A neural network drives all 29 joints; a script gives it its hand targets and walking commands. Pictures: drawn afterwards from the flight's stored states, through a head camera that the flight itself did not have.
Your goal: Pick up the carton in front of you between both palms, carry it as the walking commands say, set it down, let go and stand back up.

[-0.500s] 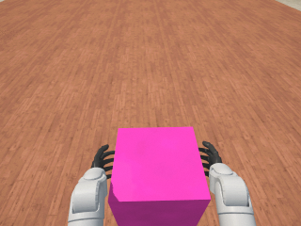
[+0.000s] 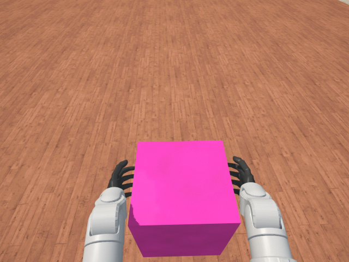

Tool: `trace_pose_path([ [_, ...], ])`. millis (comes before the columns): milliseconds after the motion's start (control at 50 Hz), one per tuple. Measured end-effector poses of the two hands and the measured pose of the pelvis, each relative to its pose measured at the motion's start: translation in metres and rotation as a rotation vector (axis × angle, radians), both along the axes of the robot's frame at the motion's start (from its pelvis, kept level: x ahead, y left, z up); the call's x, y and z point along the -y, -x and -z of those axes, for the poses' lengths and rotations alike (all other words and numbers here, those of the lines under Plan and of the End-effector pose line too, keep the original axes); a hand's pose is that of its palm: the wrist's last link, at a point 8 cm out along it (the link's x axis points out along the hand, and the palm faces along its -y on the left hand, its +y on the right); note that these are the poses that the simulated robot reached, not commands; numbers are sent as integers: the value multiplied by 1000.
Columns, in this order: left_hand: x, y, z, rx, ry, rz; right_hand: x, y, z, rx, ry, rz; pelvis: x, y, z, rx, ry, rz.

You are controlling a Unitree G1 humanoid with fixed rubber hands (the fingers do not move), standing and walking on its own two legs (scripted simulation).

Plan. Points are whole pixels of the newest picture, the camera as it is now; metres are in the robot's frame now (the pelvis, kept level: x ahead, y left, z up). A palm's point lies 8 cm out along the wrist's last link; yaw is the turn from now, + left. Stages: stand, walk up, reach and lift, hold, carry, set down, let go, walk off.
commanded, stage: carry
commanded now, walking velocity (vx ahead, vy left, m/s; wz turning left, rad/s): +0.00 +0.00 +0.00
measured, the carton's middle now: (181, 201) +0.30 +0.00 -0.04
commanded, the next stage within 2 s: hold in 0.18 s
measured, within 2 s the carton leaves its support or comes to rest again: neither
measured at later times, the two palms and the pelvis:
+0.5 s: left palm (118, 197) +0.27 +0.14 +0.05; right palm (254, 196) +0.26 -0.16 +0.05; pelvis -0.02 +0.00 +0.01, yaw -2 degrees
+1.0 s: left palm (130, 189) +0.32 +0.13 -0.01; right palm (249, 194) +0.29 -0.17 +0.00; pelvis -0.05 +0.01 -0.02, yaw -4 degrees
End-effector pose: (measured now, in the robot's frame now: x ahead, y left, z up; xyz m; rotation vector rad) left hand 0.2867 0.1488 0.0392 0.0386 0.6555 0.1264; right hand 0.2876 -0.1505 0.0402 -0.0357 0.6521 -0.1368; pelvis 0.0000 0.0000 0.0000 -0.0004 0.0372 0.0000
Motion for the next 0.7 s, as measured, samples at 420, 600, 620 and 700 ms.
trace_pose_path([
  [420, 9, 12, -5, -12, -7, 38, 9, 22, -6, -12, 16, 19, 1, 11, -9, 145, 0, 29],
  [600, 6, 22, -11, -6, -2, 40, 6, 32, -11, -7, 12, 26, -3, 25, -7, 185, 2, 37],
  [620, 6, 22, -11, -6, -1, 40, 6, 33, -12, -7, 11, 26, -4, 26, -7, 188, 3, 38],
  [700, 5, 20, -10, -9, 18, 33, 5, 32, -11, -9, -2, 42, -7, 32, -4, 196, 5, 47],
])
